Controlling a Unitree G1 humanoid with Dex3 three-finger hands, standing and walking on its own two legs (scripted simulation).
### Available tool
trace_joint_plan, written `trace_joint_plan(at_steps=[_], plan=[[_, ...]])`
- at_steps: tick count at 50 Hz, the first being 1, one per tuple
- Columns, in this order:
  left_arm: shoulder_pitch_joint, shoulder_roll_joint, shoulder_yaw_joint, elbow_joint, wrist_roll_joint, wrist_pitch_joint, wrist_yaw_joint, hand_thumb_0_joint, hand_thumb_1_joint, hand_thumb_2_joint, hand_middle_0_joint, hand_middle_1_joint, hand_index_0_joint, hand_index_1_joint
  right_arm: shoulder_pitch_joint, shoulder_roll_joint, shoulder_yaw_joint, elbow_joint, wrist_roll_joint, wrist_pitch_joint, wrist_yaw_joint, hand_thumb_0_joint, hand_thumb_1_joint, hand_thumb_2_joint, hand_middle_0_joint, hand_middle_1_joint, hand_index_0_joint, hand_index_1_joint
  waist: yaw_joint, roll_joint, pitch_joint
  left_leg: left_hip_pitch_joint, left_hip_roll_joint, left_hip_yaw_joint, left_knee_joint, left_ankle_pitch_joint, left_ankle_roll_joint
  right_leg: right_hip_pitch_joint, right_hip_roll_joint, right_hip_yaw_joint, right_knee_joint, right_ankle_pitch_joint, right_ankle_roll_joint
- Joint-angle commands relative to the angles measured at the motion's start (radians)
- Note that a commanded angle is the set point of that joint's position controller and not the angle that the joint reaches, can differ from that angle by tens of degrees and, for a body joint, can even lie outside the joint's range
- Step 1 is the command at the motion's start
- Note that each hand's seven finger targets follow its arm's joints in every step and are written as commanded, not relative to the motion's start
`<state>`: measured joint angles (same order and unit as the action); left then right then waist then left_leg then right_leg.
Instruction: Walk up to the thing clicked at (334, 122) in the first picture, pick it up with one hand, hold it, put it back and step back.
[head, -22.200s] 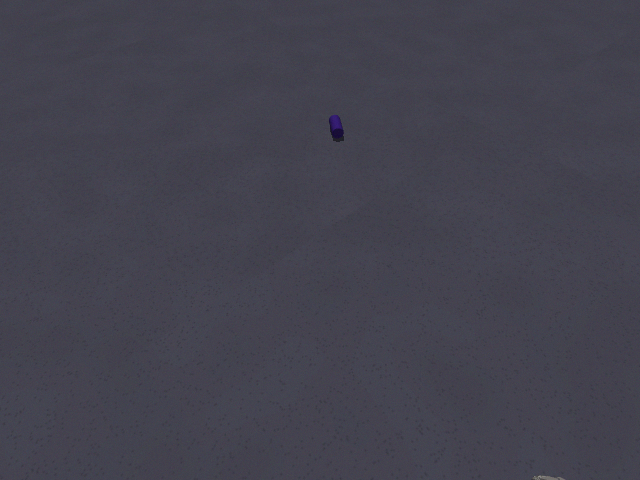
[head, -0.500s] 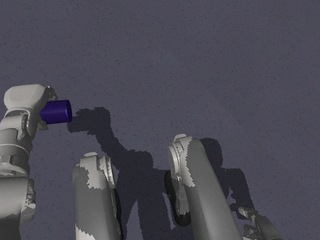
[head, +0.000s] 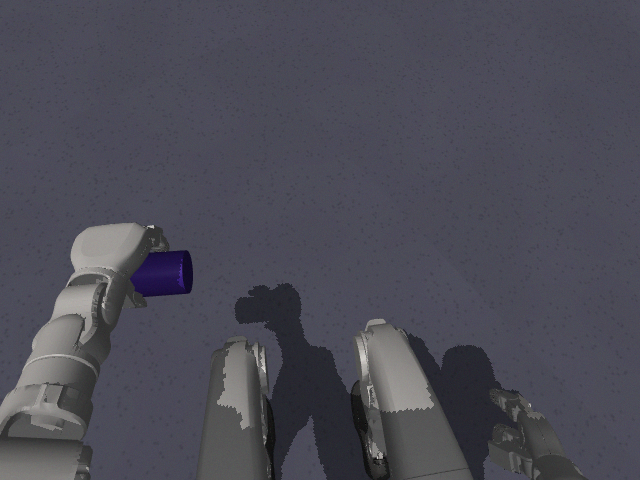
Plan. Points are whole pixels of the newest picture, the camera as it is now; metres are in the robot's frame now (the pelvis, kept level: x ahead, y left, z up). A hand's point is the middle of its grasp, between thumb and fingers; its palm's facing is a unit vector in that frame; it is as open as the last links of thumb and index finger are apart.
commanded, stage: lift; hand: left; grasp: from above
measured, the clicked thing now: (140, 275) +0.40 +0.24 -0.13
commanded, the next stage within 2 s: hold in 0.84 s
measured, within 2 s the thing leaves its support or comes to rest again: neither
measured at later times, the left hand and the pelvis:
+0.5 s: hand (70, 255) +0.36 +0.23 +0.07, palm faces -0.47 -0.03 -0.88, open 9.2 cm; pelvis +0.04 +0.00 +0.16, yaw +1 degrees
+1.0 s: hand (28, 209) +0.37 +0.23 +0.15, palm faces -0.46 -0.05 -0.88, open 9.2 cm; pelvis +0.07 +0.00 +0.22, yaw +1 degrees
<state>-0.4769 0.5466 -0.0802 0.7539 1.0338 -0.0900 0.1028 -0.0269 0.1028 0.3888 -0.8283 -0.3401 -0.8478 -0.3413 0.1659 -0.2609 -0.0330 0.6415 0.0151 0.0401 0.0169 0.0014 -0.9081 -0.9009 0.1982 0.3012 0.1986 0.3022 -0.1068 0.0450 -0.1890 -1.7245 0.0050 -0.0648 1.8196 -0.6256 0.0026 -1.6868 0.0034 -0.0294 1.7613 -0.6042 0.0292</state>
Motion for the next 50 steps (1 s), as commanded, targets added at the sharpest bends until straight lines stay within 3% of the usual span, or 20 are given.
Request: trace_joint_plan(at_steps=[1,3,5,6,10,14,16,21,28,30,34,36,38,40,45,47,50], plan=[[-0.290,0.241,0.095,-0.266,-0.021,0.018,0.035,0.000,0.771,0.762,-1.174,-0.479,-1.146,-0.509,0.110,-0.177,-0.061,-0.065,0.009,-0.019,-0.039,0.000,-0.900,-0.902,0.200,0.300,0.200,0.300,-0.005,0.146,-0.545,0.587,-0.006,0.005,-0.412,0.080,0.019,0.395,0.024,-0.024,-0.336,0.123,-0.045],[-0.267,0.213,0.076,-0.286,-0.031,0.026,0.033,0.000,0.786,0.749,-1.176,-0.494,-1.153,-0.519,0.100,-0.164,-0.057,-0.062,0.016,-0.022,-0.049,0.000,-0.900,-0.902,0.200,0.300,0.200,0.300,0.000,0.119,-0.539,0.646,-0.003,0.007,-0.455,0.100,0.020,0.459,0.029,-0.024,-0.388,0.138,-0.044],[-0.202,0.180,0.062,-0.231,-0.031,0.032,0.033,0.000,0.757,0.741,-1.159,-0.482,-1.134,-0.510,0.100,-0.154,-0.051,-0.051,0.021,-0.025,-0.059,0.000,-0.903,-0.903,0.200,0.300,0.200,0.300,-0.011,0.071,-0.462,0.652,-0.007,0.019,-0.493,0.099,0.023,0.516,0.030,-0.013,-0.453,0.135,-0.043],[-0.216,0.206,0.078,-0.234,-0.030,0.030,0.035,0.000,0.748,0.736,-1.159,-0.465,-1.130,-0.497,0.100,-0.156,-0.050,-0.048,0.024,-0.027,-0.063,0.000,-0.903,-0.903,0.200,0.300,0.200,0.300,0.000,0.063,-0.456,0.679,-0.008,0.023,-0.517,0.105,0.024,0.553,0.031,-0.009,-0.481,0.138,-0.043],[-0.181,0.153,0.040,-0.188,-0.018,0.018,0.031,0.000,0.745,0.762,-1.157,-0.482,-1.128,-0.515,0.101,-0.137,-0.047,-0.027,0.024,-0.040,-0.078,0.000,-0.906,-0.904,0.200,0.300,0.200,0.300,-0.003,0.045,-0.367,0.738,-0.008,0.034,-0.590,0.154,0.022,0.636,0.033,0.008,-0.580,0.164,-0.044],[-0.188,0.129,0.030,-0.145,-0.012,0.010,0.051,0.000,0.736,0.737,-1.135,-0.503,-1.114,-0.527,0.102,-0.133,-0.046,-0.018,0.025,-0.055,-0.079,0.000,-0.906,-0.905,0.200,0.300,0.200,0.300,0.014,0.041,-0.308,0.808,-0.013,0.036,-0.691,0.134,0.019,0.720,0.036,0.021,-0.681,0.136,-0.045],[-0.151,0.124,0.035,-0.107,0.002,0.012,0.062,0.000,0.734,0.724,-1.129,-0.498,-1.109,-0.521,0.105,-0.133,-0.050,-0.010,0.023,-0.060,-0.079,0.000,-0.905,-0.904,0.200,0.300,0.200,0.300,0.023,0.031,-0.312,0.859,-0.012,0.035,-0.722,0.186,0.016,0.766,0.037,0.020,-0.710,0.180,-0.046],[-0.210,0.108,0.012,-0.118,0.020,0.011,0.081,0.000,0.698,0.751,-1.110,-0.513,-1.085,-0.540,0.115,-0.140,-0.053,0.002,0.016,-0.067,-0.074,0.000,-0.908,-0.906,0.200,0.300,0.200,0.300,0.030,0.068,-0.296,0.993,-0.007,0.035,-0.821,0.249,0.008,0.837,0.039,0.012,-0.779,0.246,-0.045],[-0.208,0.076,-0.006,-0.101,0.004,0.038,0.101,0.000,0.677,0.784,-1.108,-0.500,-1.074,-0.537,0.109,-0.141,-0.051,-0.003,0.012,-0.067,-0.064,0.000,-0.905,-0.905,0.200,0.300,0.200,0.300,0.040,0.042,-0.247,1.130,-0.003,0.030,-0.949,0.297,0.000,0.955,0.037,0.007,-0.897,0.291,-0.041],[-0.178,0.100,0.008,-0.095,0.005,0.040,0.097,0.000,0.679,0.753,-1.104,-0.498,-1.076,-0.528,0.107,-0.145,-0.054,-0.010,0.015,-0.066,-0.063,0.000,-0.907,-0.905,0.200,0.300,0.200,0.300,0.050,0.035,-0.225,1.148,-0.008,0.039,-0.978,0.308,0.001,0.991,0.035,0.013,-0.929,0.298,-0.041],[-0.168,0.061,-0.023,-0.112,-0.008,0.038,0.076,0.000,0.664,0.749,-1.096,-0.496,-1.067,-0.527,0.108,-0.133,-0.053,-0.015,0.017,-0.063,-0.064,0.000,-0.910,-0.905,0.200,0.300,0.200,0.300,0.047,0.015,-0.219,1.195,-0.015,0.048,-1.007,0.383,0.003,1.066,0.031,0.027,-0.982,0.364,-0.039],[-0.137,0.082,-0.002,-0.103,-0.009,0.038,0.074,0.000,0.642,0.756,-1.082,-0.495,-1.052,-0.528,0.105,-0.136,-0.055,-0.022,0.017,-0.060,-0.064,0.000,-0.909,-0.904,0.200,0.300,0.200,0.300,0.059,0.002,-0.201,1.208,-0.019,0.055,-1.032,0.385,0.004,1.100,0.028,0.030,-1.011,0.369,-0.038],[-0.167,0.053,-0.029,-0.121,-0.012,0.033,0.065,0.000,0.666,0.753,-1.100,-0.486,-1.071,-0.518,0.101,-0.130,-0.053,-0.025,0.018,-0.057,-0.064,0.000,-0.908,-0.904,0.200,0.300,0.200,0.300,0.040,-0.017,-0.192,1.223,-0.021,0.056,-1.046,0.392,0.008,1.119,0.027,0.040,-1.039,0.383,-0.033],[-0.133,0.087,0.001,-0.125,-0.011,0.031,0.061,0.000,0.679,0.745,-1.109,-0.476,-1.081,-0.507,0.104,-0.137,-0.058,-0.025,0.021,-0.053,-0.065,0.000,-0.906,-0.903,0.200,0.300,0.200,0.300,0.059,-0.003,-0.205,1.269,-0.020,0.063,-1.066,0.422,0.004,1.143,0.026,0.034,-1.052,0.403,-0.037],[-0.166,0.065,-0.016,-0.145,-0.011,0.024,0.057,0.000,0.671,0.732,-1.083,-0.487,-1.065,-0.507,0.096,-0.134,-0.060,-0.023,0.021,-0.051,-0.066,0.000,-0.902,-0.901,0.200,0.300,0.200,0.300,0.050,0.019,-0.194,1.328,-0.015,0.057,-1.106,0.473,-0.003,1.166,0.029,0.032,-1.077,0.437,-0.040],[-0.163,0.096,0.003,-0.160,-0.002,0.020,0.055,0.000,0.668,0.742,-1.074,-0.506,-1.059,-0.523,0.094,-0.140,-0.065,-0.024,0.022,-0.049,-0.068,0.000,-0.901,-0.900,0.200,0.300,0.200,0.300,0.060,0.009,-0.205,1.354,-0.016,0.061,-1.116,0.504,-0.002,1.194,0.030,0.031,-1.088,0.463,-0.039],[-0.152,0.084,-0.008,-0.170,0.001,0.019,0.050,0.000,0.679,0.714,-1.082,-0.495,-1.071,-0.509,0.078,-0.134,-0.063,-0.026,0.022,-0.047,-0.068,0.000,-0.902,-0.899,0.200,0.300,0.200,0.300,0.064,0.011,-0.177,1.363,-0.020,0.061,-1.136,0.505,-0.002,1.212,0.029,0.033,-1.112,0.466,-0.039]])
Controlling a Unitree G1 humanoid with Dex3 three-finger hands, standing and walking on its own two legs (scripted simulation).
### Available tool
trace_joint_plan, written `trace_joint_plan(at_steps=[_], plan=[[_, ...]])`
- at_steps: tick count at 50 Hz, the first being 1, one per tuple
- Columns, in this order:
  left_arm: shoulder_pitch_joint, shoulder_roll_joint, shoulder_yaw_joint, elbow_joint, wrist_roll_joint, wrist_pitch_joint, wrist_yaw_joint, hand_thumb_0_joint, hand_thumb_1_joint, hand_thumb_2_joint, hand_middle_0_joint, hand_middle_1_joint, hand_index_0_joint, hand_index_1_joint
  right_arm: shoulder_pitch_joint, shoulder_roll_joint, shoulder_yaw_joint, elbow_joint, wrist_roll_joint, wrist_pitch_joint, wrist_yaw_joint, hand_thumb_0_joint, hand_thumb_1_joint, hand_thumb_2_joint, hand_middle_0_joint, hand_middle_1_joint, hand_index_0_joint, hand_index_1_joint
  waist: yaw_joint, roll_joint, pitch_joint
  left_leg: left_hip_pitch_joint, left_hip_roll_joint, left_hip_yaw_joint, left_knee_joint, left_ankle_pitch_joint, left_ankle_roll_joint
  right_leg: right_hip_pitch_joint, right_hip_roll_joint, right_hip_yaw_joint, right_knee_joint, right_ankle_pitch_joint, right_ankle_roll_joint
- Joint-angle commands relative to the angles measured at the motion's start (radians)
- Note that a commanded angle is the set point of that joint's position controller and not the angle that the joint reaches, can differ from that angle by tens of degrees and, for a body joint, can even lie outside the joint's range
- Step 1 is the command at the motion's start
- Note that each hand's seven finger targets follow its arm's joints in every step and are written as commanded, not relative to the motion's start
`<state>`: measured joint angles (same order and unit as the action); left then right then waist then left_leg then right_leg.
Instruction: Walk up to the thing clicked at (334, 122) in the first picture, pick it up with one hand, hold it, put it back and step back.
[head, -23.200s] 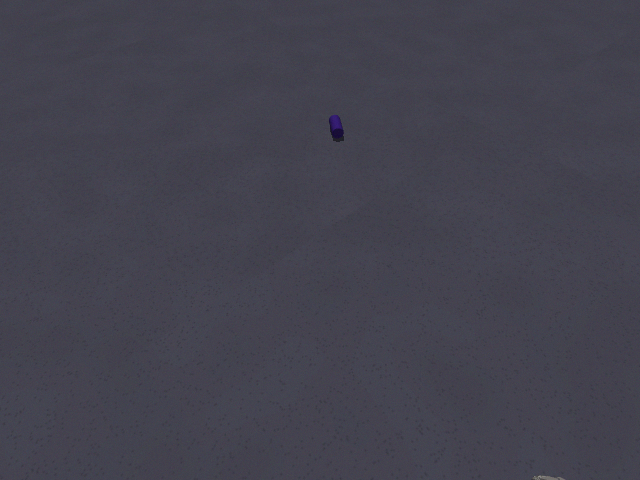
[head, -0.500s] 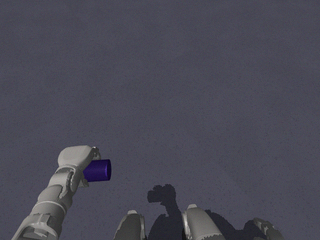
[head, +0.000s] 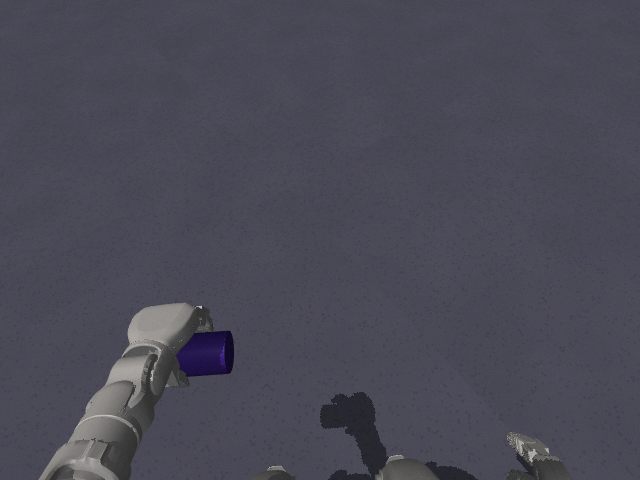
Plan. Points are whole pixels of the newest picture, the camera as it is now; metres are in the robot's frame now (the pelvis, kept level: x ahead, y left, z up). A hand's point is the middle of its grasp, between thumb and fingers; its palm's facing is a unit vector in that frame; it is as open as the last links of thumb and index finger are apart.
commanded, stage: hold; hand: left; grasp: from above
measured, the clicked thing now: (185, 354) +0.32 +0.22 -0.11
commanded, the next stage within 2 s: crouch in 1.84 s
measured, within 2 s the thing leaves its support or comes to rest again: neither
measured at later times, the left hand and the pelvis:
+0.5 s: hand (169, 342) +0.31 +0.22 -0.04, palm faces -0.47 -0.02 -0.88, open 9.2 cm; pelvis +0.01 +0.00 +0.02, yaw -1 degrees
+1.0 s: hand (166, 347) +0.30 +0.21 -0.02, palm faces -0.47 -0.02 -0.88, open 9.2 cm; pelvis +0.00 +0.00 +0.03, yaw -1 degrees
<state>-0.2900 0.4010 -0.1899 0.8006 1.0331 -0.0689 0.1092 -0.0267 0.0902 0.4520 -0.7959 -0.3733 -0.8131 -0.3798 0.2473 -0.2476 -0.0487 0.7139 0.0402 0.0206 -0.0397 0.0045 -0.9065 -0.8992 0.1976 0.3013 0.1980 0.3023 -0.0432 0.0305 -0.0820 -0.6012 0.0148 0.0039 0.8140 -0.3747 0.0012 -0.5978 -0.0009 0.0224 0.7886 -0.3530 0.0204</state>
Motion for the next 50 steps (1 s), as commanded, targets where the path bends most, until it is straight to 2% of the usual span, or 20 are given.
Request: trace_joint_plan(at_steps=[1,5,7,9,14,16,19,20,25,27,29,31,32,34,36,39,41,44,45,50], plan=[[-0.341,0.234,0.102,-0.207,0.007,0.000,0.042,0.000,0.678,0.710,-1.087,-0.479,-1.073,-0.495,-0.004,-0.153,-0.049,-0.102,-0.002,-0.026,-0.012,0.000,-0.901,-0.899,0.200,0.300,0.200,0.300,-0.005,0.009,-0.287,0.247,-0.031,-0.002,-0.134,0.254,0.003,0.133,0.032,-0.015,-0.150,0.220,-0.029],[-0.333,0.216,0.088,-0.223,-0.003,0.006,0.023,0.000,0.666,0.736,-1.071,-0.507,-1.060,-0.521,-0.003,-0.151,-0.049,-0.100,0.001,-0.022,-0.011,0.000,-0.901,-0.899,0.200,0.300,0.200,0.300,0.001,0.017,-0.297,0.281,-0.031,0.000,-0.150,0.311,0.001,0.167,0.032,-0.013,-0.158,0.270,-0.029],[-0.324,0.237,0.107,-0.224,-0.007,0.006,0.015,0.000,0.644,0.726,-1.047,-0.509,-1.037,-0.521,-0.006,-0.156,-0.051,-0.104,0.001,-0.020,-0.011,0.000,-0.898,-0.898,0.200,0.300,0.200,0.300,0.008,0.014,-0.290,0.284,-0.031,-0.001,-0.161,0.324,0.000,0.188,0.034,-0.016,-0.168,0.277,-0.029],[-0.326,0.213,0.082,-0.231,-0.009,0.003,-0.003,0.000,0.641,0.718,-1.044,-0.507,-1.036,-0.518,-0.011,-0.151,-0.049,-0.112,0.002,-0.017,-0.011,0.000,-0.901,-0.899,0.200,0.300,0.200,0.300,-0.001,0.001,-0.271,0.280,-0.031,-0.001,-0.169,0.329,0.003,0.192,0.035,-0.015,-0.175,0.287,-0.028],[-0.315,0.244,0.105,-0.283,-0.016,-0.003,-0.036,0.000,0.655,0.704,-1.042,-0.503,-1.038,-0.509,-0.031,-0.157,-0.051,-0.125,0.005,-0.013,-0.016,0.000,-0.896,-0.897,0.200,0.300,0.200,0.300,0.015,0.031,-0.273,0.323,-0.032,0.008,-0.196,0.335,0.002,0.215,0.035,-0.014,-0.195,0.284,-0.031],[-0.330,0.235,0.096,-0.289,-0.016,-0.008,-0.044,0.000,0.636,0.691,-1.033,-0.499,-1.028,-0.505,-0.032,-0.152,-0.048,-0.130,0.006,-0.012,-0.017,0.000,-0.901,-0.899,0.200,0.300,0.200,0.300,0.007,0.024,-0.258,0.324,-0.026,0.003,-0.204,0.334,0.001,0.212,0.040,-0.018,-0.196,0.278,-0.032],[-0.318,0.229,0.101,-0.307,-0.021,-0.008,-0.045,0.000,0.647,0.701,-1.033,-0.513,-1.031,-0.516,-0.036,-0.151,-0.046,-0.137,0.008,-0.012,-0.018,0.000,-0.897,-0.898,0.200,0.300,0.200,0.300,0.012,0.019,-0.259,0.326,-0.029,0.005,-0.213,0.334,0.003,0.228,0.038,-0.013,-0.204,0.282,-0.032],[-0.304,0.249,0.116,-0.292,-0.020,-0.006,-0.045,0.000,0.655,0.705,-1.039,-0.526,-1.039,-0.527,-0.045,-0.154,-0.045,-0.140,0.007,-0.011,-0.019,0.000,-0.899,-0.899,0.200,0.300,0.200,0.300,0.021,0.016,-0.239,0.320,-0.029,0.007,-0.222,0.319,0.004,0.229,0.039,-0.016,-0.214,0.267,-0.032],[-0.309,0.227,0.095,-0.317,-0.021,0.000,-0.054,0.000,0.652,0.724,-1.052,-0.507,-1.043,-0.518,-0.054,-0.153,-0.044,-0.149,0.010,-0.011,-0.020,0.000,-0.899,-0.899,0.200,0.300,0.200,0.300,0.019,0.006,-0.241,0.343,-0.030,0.012,-0.236,0.323,0.007,0.250,0.036,-0.012,-0.229,0.275,-0.030],[-0.306,0.255,0.118,-0.321,-0.019,0.001,-0.058,0.000,0.648,0.744,-1.051,-0.519,-1.040,-0.532,-0.054,-0.153,-0.045,-0.147,0.010,-0.009,-0.023,0.000,-0.902,-0.900,0.200,0.300,0.200,0.300,0.025,0.003,-0.258,0.348,-0.033,0.016,-0.235,0.343,0.011,0.268,0.036,-0.008,-0.234,0.299,-0.027],[-0.322,0.228,0.092,-0.346,-0.019,0.001,-0.063,0.000,0.668,0.760,-1.069,-0.524,-1.057,-0.538,-0.060,-0.145,-0.039,-0.151,0.009,-0.007,-0.023,0.000,-0.901,-0.900,0.200,0.300,0.199,0.300,0.018,-0.008,-0.244,0.347,-0.036,0.020,-0.244,0.326,0.014,0.273,0.033,-0.002,-0.246,0.294,-0.024],[-0.298,0.242,0.110,-0.325,-0.025,0.002,-0.068,0.000,0.678,0.749,-1.070,-0.523,-1.061,-0.534,-0.069,-0.149,-0.040,-0.150,0.014,-0.006,-0.025,0.000,-0.899,-0.899,0.200,0.300,0.200,0.300,0.026,0.007,-0.227,0.359,-0.034,0.023,-0.261,0.317,0.011,0.269,0.035,-0.005,-0.255,0.277,-0.028],[-0.298,0.225,0.093,-0.330,-0.026,0.003,-0.073,0.000,0.667,0.731,-1.048,-0.535,-1.045,-0.539,-0.063,-0.149,-0.040,-0.148,0.012,-0.006,-0.024,0.000,-0.898,-0.899,0.200,0.300,0.200,0.300,0.018,-0.001,-0.232,0.367,-0.030,0.018,-0.264,0.326,0.010,0.271,0.037,-0.008,-0.252,0.278,-0.031],[-0.316,0.253,0.109,-0.350,-0.024,-0.003,-0.081,0.000,0.681,0.740,-1.062,-0.540,-1.057,-0.546,-0.072,-0.151,-0.041,-0.152,0.013,-0.004,-0.026,0.000,-0.899,-0.899,0.200,0.300,0.200,0.300,0.027,0.011,-0.238,0.377,-0.028,0.016,-0.271,0.330,0.009,0.279,0.038,-0.010,-0.256,0.277,-0.031],[-0.288,0.225,0.089,-0.334,-0.028,-0.004,-0.088,0.000,0.665,0.759,-1.077,-0.515,-1.060,-0.534,-0.081,-0.144,-0.035,-0.159,0.014,-0.004,-0.026,0.000,-0.901,-0.901,0.200,0.300,0.199,0.300,0.031,-0.002,-0.211,0.368,-0.029,0.017,-0.282,0.322,0.012,0.284,0.037,-0.009,-0.268,0.274,-0.032],[-0.293,0.249,0.114,-0.332,-0.029,-0.006,-0.085,0.000,0.676,0.756,-1.067,-0.541,-1.059,-0.551,-0.087,-0.145,-0.033,-0.160,0.014,-0.002,-0.028,0.000,-0.900,-0.900,0.200,0.300,0.199,0.300,0.034,-0.001,-0.202,0.368,-0.035,0.024,-0.289,0.302,0.015,0.293,0.032,-0.003,-0.287,0.258,-0.029],[-0.308,0.231,0.097,-0.354,-0.032,-0.007,-0.088,0.000,0.687,0.769,-1.069,-0.554,-1.063,-0.562,-0.093,-0.143,-0.033,-0.164,0.013,-0.001,-0.028,0.000,-0.899,-0.899,0.200,0.300,0.199,0.300,0.026,-0.001,-0.206,0.382,-0.032,0.021,-0.297,0.293,0.014,0.291,0.035,-0.005,-0.293,0.247,-0.028],[-0.300,0.236,0.097,-0.352,-0.029,-0.009,-0.090,0.000,0.684,0.767,-1.083,-0.529,-1.071,-0.544,-0.102,-0.143,-0.028,-0.168,0.015,-0.001,-0.028,0.000,-0.901,-0.901,0.200,0.300,0.199,0.300,0.033,-0.012,-0.199,0.383,-0.034,0.023,-0.307,0.284,0.017,0.307,0.030,-0.003,-0.302,0.243,-0.028],[-0.309,0.260,0.119,-0.361,-0.036,-0.011,-0.091,0.000,0.694,0.770,-1.082,-0.538,-1.072,-0.550,-0.104,-0.145,-0.031,-0.165,0.016,0.000,-0.030,0.000,-0.900,-0.900,0.200,0.300,0.199,0.300,0.038,0.008,-0.209,0.389,-0.036,0.026,-0.305,0.291,0.016,0.312,0.029,0.000,-0.304,0.248,-0.027],[-0.319,0.244,0.105,-0.375,-0.036,-0.014,-0.095,0.000,0.693,0.753,-1.067,-0.575,-1.068,-0.576,-0.114,-0.142,-0.026,-0.167,0.017,0.000,-0.032,0.000,-0.903,-0.901,0.200,0.300,0.199,0.300,0.033,0.004,-0.204,0.406,-0.034,0.024,-0.321,0.284,0.015,0.317,0.032,-0.002,-0.313,0.239,-0.029]])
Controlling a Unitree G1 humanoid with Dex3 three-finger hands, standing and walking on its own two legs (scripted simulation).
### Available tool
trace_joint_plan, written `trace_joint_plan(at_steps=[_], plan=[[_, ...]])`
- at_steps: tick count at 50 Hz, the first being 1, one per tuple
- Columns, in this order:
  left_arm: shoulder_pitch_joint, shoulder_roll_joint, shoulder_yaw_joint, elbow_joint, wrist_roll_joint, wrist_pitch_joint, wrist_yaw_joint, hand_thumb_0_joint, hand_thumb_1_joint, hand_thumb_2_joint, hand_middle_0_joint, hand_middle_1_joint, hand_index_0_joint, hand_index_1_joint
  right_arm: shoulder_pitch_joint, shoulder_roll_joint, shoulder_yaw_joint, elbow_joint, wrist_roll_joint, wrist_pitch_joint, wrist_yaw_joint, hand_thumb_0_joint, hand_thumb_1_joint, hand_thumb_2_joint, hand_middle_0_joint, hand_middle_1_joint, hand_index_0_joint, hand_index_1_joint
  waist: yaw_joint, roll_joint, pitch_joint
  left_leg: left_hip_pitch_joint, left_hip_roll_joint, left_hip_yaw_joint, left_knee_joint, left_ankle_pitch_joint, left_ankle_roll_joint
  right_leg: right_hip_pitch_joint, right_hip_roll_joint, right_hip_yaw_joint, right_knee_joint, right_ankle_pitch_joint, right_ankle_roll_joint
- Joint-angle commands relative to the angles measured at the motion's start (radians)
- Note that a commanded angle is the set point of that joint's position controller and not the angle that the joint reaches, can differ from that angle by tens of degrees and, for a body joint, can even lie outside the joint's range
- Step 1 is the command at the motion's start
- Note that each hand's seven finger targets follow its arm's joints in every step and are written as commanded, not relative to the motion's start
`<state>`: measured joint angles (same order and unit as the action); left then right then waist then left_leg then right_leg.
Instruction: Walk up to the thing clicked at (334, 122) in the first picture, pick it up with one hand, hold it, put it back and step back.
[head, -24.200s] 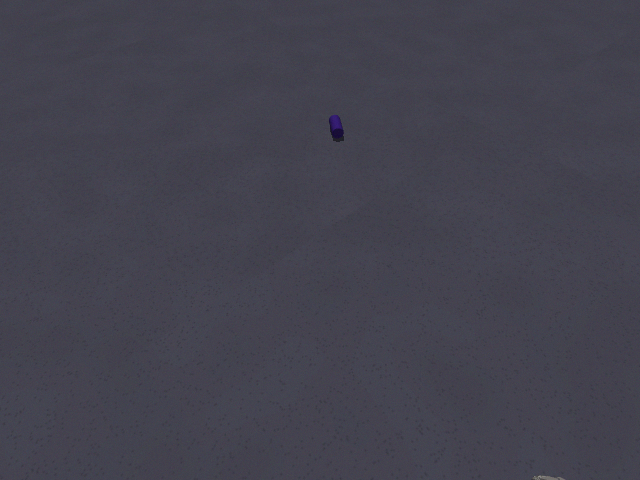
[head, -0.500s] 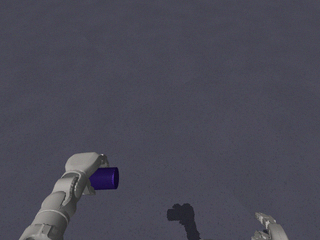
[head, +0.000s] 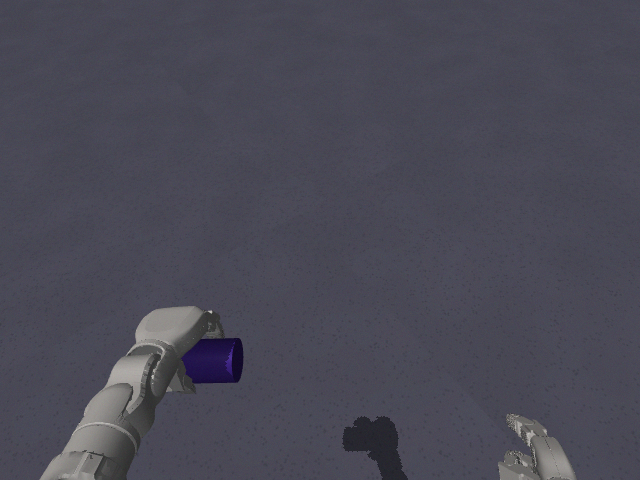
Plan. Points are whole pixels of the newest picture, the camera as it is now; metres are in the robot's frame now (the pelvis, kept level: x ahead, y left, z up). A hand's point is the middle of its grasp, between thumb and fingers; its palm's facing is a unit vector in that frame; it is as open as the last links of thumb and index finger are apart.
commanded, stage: hold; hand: left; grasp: from above
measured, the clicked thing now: (194, 360) +0.30 +0.22 -0.08
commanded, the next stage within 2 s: crouch in 0.84 s
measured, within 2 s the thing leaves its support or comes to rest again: neither
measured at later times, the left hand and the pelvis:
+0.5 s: hand (181, 360) +0.28 +0.22 -0.03, palm faces -0.47 -0.03 -0.88, open 9.3 cm; pelvis +0.00 +0.00 +0.00, yaw +0 degrees
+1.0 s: hand (178, 354) +0.29 +0.23 -0.04, palm faces -0.47 -0.03 -0.88, open 9.3 cm; pelvis +0.01 +0.00 +0.01, yaw +0 degrees
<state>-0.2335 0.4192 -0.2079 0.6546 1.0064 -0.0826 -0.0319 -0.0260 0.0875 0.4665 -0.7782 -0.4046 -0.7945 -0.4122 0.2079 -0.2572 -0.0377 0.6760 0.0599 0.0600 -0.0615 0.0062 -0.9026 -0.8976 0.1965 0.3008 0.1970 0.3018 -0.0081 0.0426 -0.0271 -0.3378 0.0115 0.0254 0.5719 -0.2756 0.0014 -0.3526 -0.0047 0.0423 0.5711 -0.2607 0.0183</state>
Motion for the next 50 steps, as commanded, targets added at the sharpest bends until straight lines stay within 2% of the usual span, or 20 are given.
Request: trace_joint_plan(at_steps=[1,9,10,12,13,16,22,24,27,29,33,35,37,39,41,44,46,47,48,50], plan=[[-0.361,0.230,0.127,-0.216,-0.010,0.002,0.044,0.000,0.686,0.766,-1.069,-0.561,-1.065,-0.567,-0.077,-0.131,-0.037,-0.128,-0.003,-0.038,-0.012,0.000,-0.901,-0.900,0.200,0.300,0.199,0.300,-0.001,-0.005,-0.246,0.141,-0.031,0.004,-0.080,0.180,0.015,0.070,0.035,-0.022,-0.103,0.142,-0.025],[-0.371,0.221,0.116,-0.246,-0.016,0.004,0.034,0.000,0.669,0.767,-1.053,-0.574,-1.050,-0.579,-0.099,-0.132,-0.035,-0.139,-0.001,-0.038,-0.012,0.000,-0.901,-0.900,0.200,0.300,0.199,0.300,0.006,-0.004,-0.227,0.152,-0.027,0.000,-0.109,0.163,0.012,0.080,0.037,-0.028,-0.121,0.118,-0.029],[-0.365,0.214,0.110,-0.237,-0.019,0.004,0.030,0.000,0.661,0.765,-1.047,-0.575,-1.045,-0.579,-0.090,-0.132,-0.033,-0.136,-0.003,-0.039,-0.012,0.000,-0.902,-0.901,0.199,0.300,0.199,0.300,-0.006,-0.009,-0.226,0.159,-0.026,-0.001,-0.110,0.158,0.013,0.080,0.036,-0.026,-0.125,0.118,-0.028],[-0.364,0.237,0.128,-0.240,-0.025,0.000,0.022,0.000,0.656,0.772,-1.055,-0.568,-1.048,-0.578,-0.096,-0.134,-0.033,-0.136,-0.002,-0.039,-0.013,0.000,-0.905,-0.902,0.199,0.300,0.199,0.300,0.004,-0.008,-0.224,0.163,-0.024,-0.005,-0.118,0.160,0.012,0.092,0.036,-0.026,-0.127,0.116,-0.029],[-0.364,0.221,0.111,-0.243,-0.023,-0.003,0.017,0.000,0.652,0.770,-1.049,-0.570,-1.042,-0.578,-0.098,-0.130,-0.031,-0.138,-0.002,-0.040,-0.014,0.000,-0.904,-0.902,0.199,0.300,0.199,0.300,0.003,-0.009,-0.233,0.167,-0.023,-0.005,-0.117,0.168,0.012,0.091,0.037,-0.028,-0.124,0.124,-0.029],[-0.334,0.236,0.140,-0.212,-0.027,-0.003,0.023,0.000,0.655,0.777,-1.054,-0.568,-1.046,-0.577,-0.102,-0.132,-0.029,-0.142,-0.002,-0.036,-0.015,0.000,-0.903,-0.901,0.199,0.300,0.199,0.300,0.007,-0.027,-0.191,0.149,-0.025,-0.006,-0.123,0.146,0.013,0.092,0.036,-0.028,-0.137,0.101,-0.027],[-0.387,0.244,0.128,-0.290,-0.020,-0.016,0.014,0.000,0.670,0.801,-1.063,-0.589,-1.056,-0.598,-0.108,-0.125,-0.027,-0.142,-0.003,-0.034,-0.019,0.000,-0.905,-0.902,0.199,0.300,0.199,0.300,0.005,-0.005,-0.250,0.186,-0.035,0.004,-0.112,0.204,0.017,0.110,0.029,-0.018,-0.134,0.164,-0.023],[-0.384,0.223,0.115,-0.270,-0.025,-0.016,0.016,0.000,0.673,0.780,-1.058,-0.584,-1.055,-0.589,-0.103,-0.123,-0.026,-0.137,-0.002,-0.032,-0.020,0.000,-0.902,-0.901,0.199,0.300,0.199,0.300,-0.006,-0.017,-0.235,0.191,-0.031,0.003,-0.119,0.183,0.017,0.096,0.033,-0.022,-0.141,0.144,-0.023],[-0.344,0.229,0.133,-0.243,-0.024,-0.010,0.028,0.000,0.671,0.780,-1.049,-0.588,-1.049,-0.590,-0.110,-0.124,-0.027,-0.137,-0.001,-0.029,-0.020,0.000,-0.901,-0.901,0.199,0.300,0.199,0.300,0.011,-0.016,-0.226,0.183,-0.035,0.004,-0.121,0.186,0.015,0.101,0.030,-0.024,-0.144,0.141,-0.023],[-0.362,0.219,0.115,-0.238,-0.017,-0.007,0.030,0.000,0.670,0.799,-1.064,-0.587,-1.057,-0.596,-0.112,-0.123,-0.027,-0.135,-0.003,-0.026,-0.019,0.000,-0.904,-0.902,0.199,0.300,0.199,0.300,0.006,-0.033,-0.221,0.180,-0.033,0.000,-0.121,0.197,0.015,0.108,0.031,-0.028,-0.142,0.149,-0.024],[-0.349,0.242,0.144,-0.205,-0.010,-0.003,0.041,0.000,0.673,0.824,-1.067,-0.597,-1.057,-0.609,-0.107,-0.124,-0.029,-0.131,-0.003,-0.020,-0.017,0.000,-0.903,-0.902,0.199,0.300,0.199,0.300,0.007,-0.020,-0.216,0.172,-0.036,0.003,-0.126,0.173,0.015,0.110,0.028,-0.024,-0.145,0.131,-0.025],[-0.394,0.241,0.128,-0.240,0.000,-0.008,0.039,0.000,0.671,0.820,-1.073,-0.580,-1.061,-0.594,-0.102,-0.125,-0.031,-0.129,-0.004,-0.020,-0.018,0.000,-0.904,-0.902,0.199,0.300,0.199,0.300,0.002,-0.003,-0.252,0.192,-0.035,0.002,-0.117,0.213,0.013,0.113,0.030,-0.024,-0.136,0.168,-0.026],[-0.376,0.252,0.145,-0.219,-0.007,-0.009,0.041,0.000,0.657,0.805,-1.059,-0.584,-1.049,-0.596,-0.091,-0.129,-0.034,-0.120,-0.002,-0.018,-0.018,0.000,-0.904,-0.902,0.199,0.300,0.199,0.300,0.008,-0.009,-0.256,0.192,-0.032,0.000,-0.113,0.233,0.013,0.126,0.031,-0.026,-0.131,0.189,-0.026],[-0.400,0.252,0.138,-0.223,-0.008,-0.013,0.041,0.000,0.675,0.814,-1.067,-0.608,-1.061,-0.616,-0.092,-0.127,-0.035,-0.122,-0.001,-0.015,-0.018,0.000,-0.906,-0.902,0.199,0.300,0.199,0.300,0.006,0.014,-0.265,0.199,-0.034,0.004,-0.113,0.252,0.012,0.124,0.030,-0.025,-0.129,0.211,-0.029],[-0.376,0.208,0.105,-0.211,-0.013,-0.014,0.041,0.000,0.673,0.827,-1.070,-0.607,-1.061,-0.617,-0.089,-0.126,-0.036,-0.125,-0.002,-0.014,-0.017,0.000,-0.904,-0.902,0.199,0.300,0.199,0.300,-0.001,-0.019,-0.253,0.200,-0.030,-0.001,-0.114,0.255,0.013,0.119,0.033,-0.031,-0.132,0.211,-0.027],[-0.350,0.231,0.130,-0.203,-0.014,-0.013,0.048,0.000,0.656,0.819,-1.054,-0.601,-1.045,-0.612,-0.086,-0.130,-0.041,-0.126,-0.001,-0.010,-0.014,0.000,-0.902,-0.901,0.199,0.300,0.199,0.300,0.010,0.000,-0.249,0.190,-0.031,-0.001,-0.117,0.241,0.010,0.125,0.031,-0.034,-0.136,0.192,-0.031],[-0.370,0.235,0.124,-0.235,-0.007,-0.015,0.046,0.000,0.645,0.824,-1.051,-0.599,-1.041,-0.612,-0.086,-0.128,-0.040,-0.129,-0.002,-0.011,-0.013,0.000,-0.904,-0.902,0.199,0.300,0.199,0.300,0.008,0.005,-0.258,0.195,-0.032,0.001,-0.118,0.247,0.009,0.127,0.030,-0.032,-0.134,0.200,-0.031],[-0.350,0.241,0.131,-0.215,-0.006,-0.013,0.047,0.000,0.711,0.744,-1.072,-0.625,-1.092,-0.606,-0.087,-0.129,-0.040,-0.131,0.000,-0.009,-0.014,0.000,-0.925,-0.914,0.200,0.301,0.200,0.301,0.010,0.007,-0.255,0.194,-0.033,0.002,-0.116,0.255,0.010,0.129,0.030,-0.031,-0.134,0.208,-0.031],[-0.349,0.232,0.128,-0.227,-0.011,-0.013,0.047,0.000,0.631,0.730,-0.992,-0.617,-1.012,-0.604,-0.093,-0.128,-0.040,-0.135,0.001,-0.008,-0.014,0.000,-0.887,-0.898,0.200,0.301,0.201,0.301,0.012,-0.001,-0.253,0.194,-0.032,0.000,-0.117,0.257,0.010,0.134,0.031,-0.032,-0.133,0.208,-0.030],[-0.324,0.209,0.111,-0.202,-0.006,-0.010,0.050,0.000,0.664,0.779,-1.046,-0.610,-1.045,-0.614,-0.082,-0.128,-0.041,-0.133,0.002,-0.005,-0.014,0.000,-0.894,-0.901,0.200,0.300,0.200,0.300,0.003,-0.028,-0.235,0.187,-0.033,0.001,-0.112,0.266,0.013,0.124,0.030,-0.033,-0.133,0.223,-0.028]])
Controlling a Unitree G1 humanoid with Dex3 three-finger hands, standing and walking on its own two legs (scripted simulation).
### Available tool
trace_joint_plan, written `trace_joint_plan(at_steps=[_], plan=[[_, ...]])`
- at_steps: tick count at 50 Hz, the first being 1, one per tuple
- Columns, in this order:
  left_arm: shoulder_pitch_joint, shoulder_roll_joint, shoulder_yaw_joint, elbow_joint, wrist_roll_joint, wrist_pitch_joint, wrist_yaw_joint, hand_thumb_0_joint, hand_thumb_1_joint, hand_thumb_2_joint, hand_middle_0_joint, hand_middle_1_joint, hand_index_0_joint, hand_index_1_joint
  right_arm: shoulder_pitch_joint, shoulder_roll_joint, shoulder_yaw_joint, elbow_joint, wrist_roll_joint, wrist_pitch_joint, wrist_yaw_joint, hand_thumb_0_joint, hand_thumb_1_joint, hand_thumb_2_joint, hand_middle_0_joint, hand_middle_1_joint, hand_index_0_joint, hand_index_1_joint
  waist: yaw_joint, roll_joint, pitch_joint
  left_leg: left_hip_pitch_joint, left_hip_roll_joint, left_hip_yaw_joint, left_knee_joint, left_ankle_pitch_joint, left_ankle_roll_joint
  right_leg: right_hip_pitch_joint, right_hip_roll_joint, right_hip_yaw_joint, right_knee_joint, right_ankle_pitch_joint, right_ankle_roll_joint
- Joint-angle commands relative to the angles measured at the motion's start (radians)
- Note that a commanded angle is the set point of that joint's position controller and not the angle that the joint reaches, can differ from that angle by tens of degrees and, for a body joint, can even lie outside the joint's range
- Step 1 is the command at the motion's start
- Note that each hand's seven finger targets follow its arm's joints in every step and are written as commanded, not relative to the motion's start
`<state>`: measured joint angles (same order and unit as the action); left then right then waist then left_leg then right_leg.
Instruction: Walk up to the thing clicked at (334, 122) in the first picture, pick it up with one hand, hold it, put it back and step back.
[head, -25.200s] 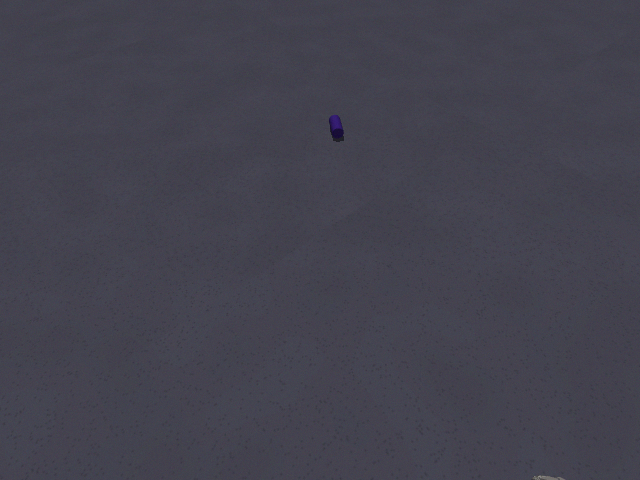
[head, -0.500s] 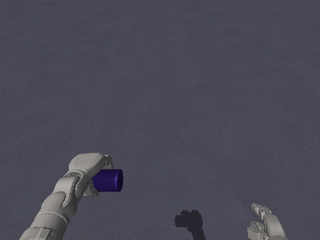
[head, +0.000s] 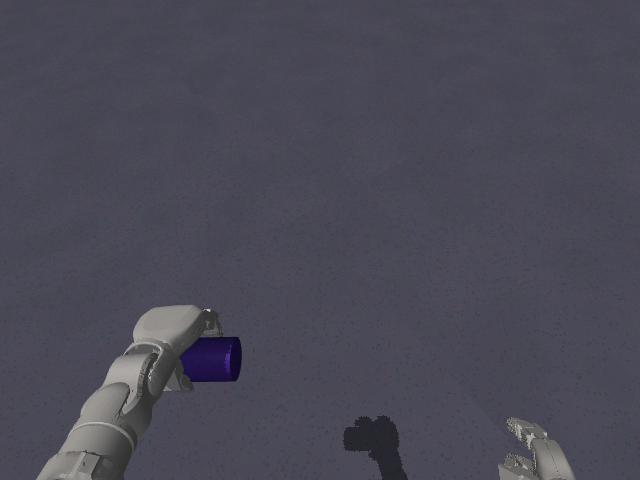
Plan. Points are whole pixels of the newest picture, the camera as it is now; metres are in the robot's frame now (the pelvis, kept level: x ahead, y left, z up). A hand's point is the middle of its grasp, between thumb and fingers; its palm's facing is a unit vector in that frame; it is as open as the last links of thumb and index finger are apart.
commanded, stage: crouch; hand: left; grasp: from above
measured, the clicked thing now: (192, 359) +0.30 +0.22 -0.07
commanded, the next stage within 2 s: lower in 1.86 s
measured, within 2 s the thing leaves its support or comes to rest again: neither
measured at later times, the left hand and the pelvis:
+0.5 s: hand (210, 380) +0.31 +0.23 -0.19, palm faces -0.43 +0.06 -0.90, open 9.3 cm; pelvis -0.03 +0.00 -0.08, yaw +1 degrees
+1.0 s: hand (244, 398) +0.35 +0.22 -0.43, palm faces -0.46 +0.03 -0.89, open 9.2 cm; pelvis -0.07 +0.00 -0.28, yaw +0 degrees
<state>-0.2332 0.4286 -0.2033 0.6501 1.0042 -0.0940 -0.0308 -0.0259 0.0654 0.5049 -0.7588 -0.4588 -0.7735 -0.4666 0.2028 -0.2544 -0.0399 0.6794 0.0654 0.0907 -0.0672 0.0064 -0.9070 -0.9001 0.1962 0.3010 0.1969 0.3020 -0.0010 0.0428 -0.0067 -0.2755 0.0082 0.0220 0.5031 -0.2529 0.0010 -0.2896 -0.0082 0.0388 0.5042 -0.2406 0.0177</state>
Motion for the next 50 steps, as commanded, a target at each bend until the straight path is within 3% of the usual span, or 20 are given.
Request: trace_joint_plan(at_steps=[1,3,6,11,14,18,24,26,29,32,33,35,37,40,43,44,45,50], plan=[[-0.304,0.201,0.115,-0.169,-0.003,0.003,0.055,0.000,0.696,0.780,-1.067,-0.620,-1.068,-0.621,-0.077,-0.133,-0.039,-0.132,-0.004,-0.033,-0.008,0.000,-0.896,-0.902,0.200,0.300,0.200,0.300,-0.007,-0.049,-0.238,0.114,-0.030,0.002,-0.043,0.235,0.015,0.063,0.033,-0.031,-0.069,0.196,-0.025],[-0.317,0.178,0.089,-0.168,0.005,-0.005,0.066,0.000,0.705,0.792,-1.086,-0.605,-1.081,-0.613,-0.065,-0.133,-0.040,-0.129,-0.006,-0.030,-0.005,0.000,-0.896,-0.902,0.200,0.300,0.200,0.300,-0.020,-0.046,-0.241,0.112,-0.031,0.004,-0.035,0.238,0.014,0.043,0.031,-0.030,-0.057,0.204,-0.027],[-0.328,0.185,0.113,-0.105,0.023,-0.021,0.111,0.000,0.716,0.821,-1.093,-0.616,-1.087,-0.625,-0.053,-0.137,-0.043,-0.116,-0.014,-0.022,-0.001,0.000,-0.895,-0.901,0.199,0.300,0.200,0.300,-0.020,-0.047,-0.210,0.075,-0.025,-0.004,-0.017,0.208,0.007,-0.007,0.033,-0.036,-0.041,0.163,-0.030],[-0.386,0.159,0.105,0.029,0.085,-0.044,0.214,0.000,0.745,0.803,-1.116,-0.603,-1.111,-0.610,-0.018,-0.142,-0.052,-0.090,-0.035,-0.017,0.017,0.000,-0.898,-0.901,0.199,0.300,0.200,0.300,-0.048,-0.043,-0.240,-0.023,-0.030,-0.004,0.093,0.150,0.006,-0.126,0.026,-0.035,0.047,0.123,-0.028],[-0.474,0.139,0.090,0.099,0.123,-0.053,0.272,0.000,0.755,0.797,-1.122,-0.606,-1.120,-0.611,0.021,-0.152,-0.067,-0.064,-0.049,-0.023,0.032,0.000,-0.900,-0.901,0.199,0.300,0.199,0.300,-0.071,-0.025,-0.296,-0.110,-0.023,-0.011,0.215,0.137,-0.003,-0.262,0.029,-0.042,0.166,0.108,-0.031],[-0.529,0.131,0.098,0.197,0.180,-0.052,0.355,0.000,0.719,0.756,-1.080,-0.618,-1.087,-0.614,0.071,-0.159,-0.087,-0.051,-0.067,-0.030,0.049,0.000,-0.899,-0.900,0.199,0.300,0.199,0.300,-0.079,0.002,-0.387,-0.273,-0.020,-0.018,0.386,0.109,0.000,-0.429,0.031,-0.047,0.326,0.075,-0.042],[-0.642,0.163,0.135,0.298,0.214,-0.034,0.442,0.000,0.774,0.720,-1.119,-0.589,-1.129,-0.582,0.107,-0.172,-0.099,-0.037,-0.090,-0.058,0.047,0.000,-0.899,-0.900,0.199,0.299,0.199,0.299,-0.086,0.042,-0.540,-0.522,-0.023,-0.026,0.600,0.016,0.008,-0.655,0.038,-0.058,0.552,-0.009,-0.048],[-0.687,0.165,0.131,0.329,0.215,-0.028,0.453,0.000,0.786,0.711,-1.128,-0.589,-1.139,-0.580,0.120,-0.174,-0.101,-0.027,-0.095,-0.069,0.040,0.000,-0.901,-0.900,0.199,0.299,0.199,0.299,-0.109,0.033,-0.580,-0.620,-0.025,-0.026,0.678,-0.026,0.017,-0.725,0.035,-0.058,0.618,-0.035,-0.049],[-0.745,0.211,0.161,0.319,0.211,-0.021,0.465,0.000,0.764,0.736,-1.124,-0.584,-1.128,-0.582,0.129,-0.180,-0.102,-0.030,-0.104,-0.084,0.031,0.000,-0.900,-0.900,0.199,0.299,0.199,0.299,-0.106,0.055,-0.663,-0.731,-0.026,-0.032,0.763,-0.107,0.019,-0.815,0.031,-0.058,0.713,-0.100,-0.052],[-0.752,0.230,0.177,0.371,0.203,-0.008,0.465,0.000,0.721,0.719,-1.082,-0.583,-1.090,-0.578,0.124,-0.190,-0.101,-0.020,-0.112,-0.098,0.027,0.000,-0.900,-0.899,0.199,0.299,0.199,0.299,-0.119,0.065,-0.682,-0.805,-0.020,-0.059,0.824,-0.144,0.012,-0.930,0.026,-0.068,0.807,-0.141,-0.054],[-0.738,0.209,0.164,0.401,0.204,-0.004,0.457,0.000,0.730,0.728,-1.097,-0.582,-1.102,-0.580,0.134,-0.185,-0.097,-0.020,-0.116,-0.102,0.028,0.000,-0.902,-0.900,0.199,0.299,0.199,0.299,-0.131,0.069,-0.696,-0.825,-0.020,-0.057,0.850,-0.144,0.014,-0.958,0.025,-0.072,0.830,-0.143,-0.052],[-0.774,0.275,0.200,0.383,0.209,-0.009,0.453,0.000,0.744,0.760,-1.129,-0.550,-1.122,-0.561,0.138,-0.193,-0.100,-0.019,-0.120,-0.107,0.031,0.000,-0.900,-0.900,0.199,0.299,0.199,0.299,-0.119,0.066,-0.745,-0.871,-0.024,-0.062,0.890,-0.174,0.013,-0.992,0.025,-0.077,0.878,-0.175,-0.055],[-0.808,0.241,0.182,0.396,0.203,-0.016,0.444,0.000,0.786,0.793,-1.155,-0.583,-1.150,-0.590,0.141,-0.189,-0.094,-0.015,-0.128,-0.115,0.039,0.000,-0.902,-0.901,0.199,0.299,0.199,0.299,-0.144,0.088,-0.744,-0.931,-0.025,-0.062,0.935,-0.220,0.015,-1.057,0.023,-0.079,0.919,-0.207,-0.054],[-0.836,0.274,0.199,0.427,0.201,-0.029,0.443,0.000,0.800,0.778,-1.168,-0.567,-1.165,-0.573,0.146,-0.199,-0.088,-0.007,-0.130,-0.130,0.047,0.000,-0.902,-0.901,0.199,0.299,0.199,0.299,-0.160,0.092,-0.734,-0.986,-0.024,-0.085,0.982,-0.305,0.011,-1.170,0.019,-0.090,0.977,-0.282,-0.057],[-0.868,0.285,0.211,0.424,0.212,-0.047,0.445,0.000,0.808,0.768,-1.162,-0.558,-1.163,-0.560,0.158,-0.203,-0.082,0.010,-0.140,-0.144,0.060,0.000,-0.898,-0.899,0.199,0.299,0.199,0.299,-0.173,0.101,-0.803,-1.034,-0.028,-0.087,1.062,-0.271,0.014,-1.218,0.018,-0.097,1.047,-0.256,-0.056],[-0.884,0.312,0.227,0.383,0.210,-0.058,0.450,0.000,0.822,0.767,-1.174,-0.566,-1.177,-0.566,0.160,-0.197,-0.079,0.010,-0.142,-0.146,0.068,0.000,-0.901,-0.900,0.199,0.299,0.199,0.299,-0.159,0.119,-0.837,-1.036,-0.032,-0.076,1.088,-0.245,0.017,-1.213,0.019,-0.095,1.062,-0.237,-0.057],[-0.860,0.303,0.223,0.432,0.220,-0.059,0.451,0.000,0.805,0.792,-1.174,-0.558,-1.169,-0.567,0.164,-0.205,-0.076,0.014,-0.144,-0.149,0.072,0.000,-0.901,-0.901,0.199,0.299,0.199,0.299,-0.165,0.119,-0.849,-1.041,-0.032,-0.075,1.113,-0.220,0.018,-1.236,0.020,-0.098,1.081,-0.225,-0.057],[-0.943,0.337,0.249,0.445,0.246,-0.078,0.484,0.000,0.782,0.803,-1.152,-0.577,-1.150,-0.583,0.175,-0.203,-0.069,0.030,-0.160,-0.162,0.098,0.000,-0.904,-0.902,0.199,0.299,0.199,0.299,-0.190,0.160,-0.836,-1.109,-0.031,-0.078,1.188,-0.253,0.013,-1.334,0.013,-0.106,1.156,-0.242,-0.056]])
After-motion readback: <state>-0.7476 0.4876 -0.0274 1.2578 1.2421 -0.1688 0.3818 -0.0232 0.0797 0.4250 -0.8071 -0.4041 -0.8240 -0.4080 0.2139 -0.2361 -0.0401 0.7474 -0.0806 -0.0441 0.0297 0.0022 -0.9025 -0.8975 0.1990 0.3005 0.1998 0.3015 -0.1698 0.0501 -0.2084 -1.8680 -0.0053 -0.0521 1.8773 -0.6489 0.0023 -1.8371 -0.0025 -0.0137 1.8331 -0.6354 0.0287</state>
